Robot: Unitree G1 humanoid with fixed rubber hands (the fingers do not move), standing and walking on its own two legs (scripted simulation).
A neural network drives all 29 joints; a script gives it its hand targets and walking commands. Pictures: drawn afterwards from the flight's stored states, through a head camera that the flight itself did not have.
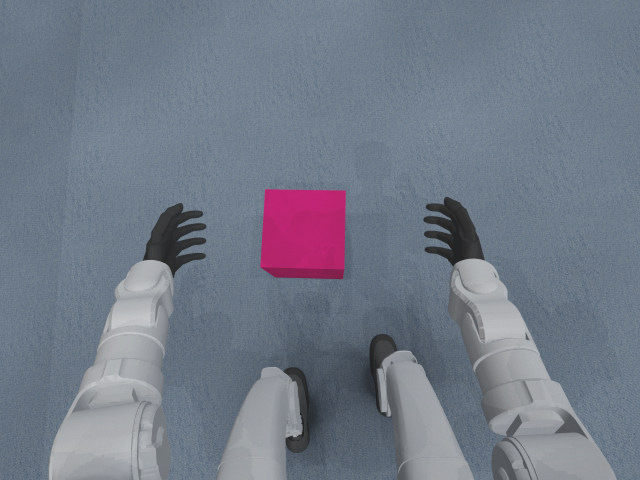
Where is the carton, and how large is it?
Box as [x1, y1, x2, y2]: [260, 189, 345, 278]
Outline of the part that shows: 265,189 260,266 272,275 280,277 342,278 344,262 345,191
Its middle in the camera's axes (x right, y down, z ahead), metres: -0.03 +0.00 +1.00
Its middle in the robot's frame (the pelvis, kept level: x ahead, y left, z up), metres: +0.48 +0.07 -0.59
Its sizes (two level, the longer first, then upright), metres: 0.190 0.185 0.221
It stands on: the floor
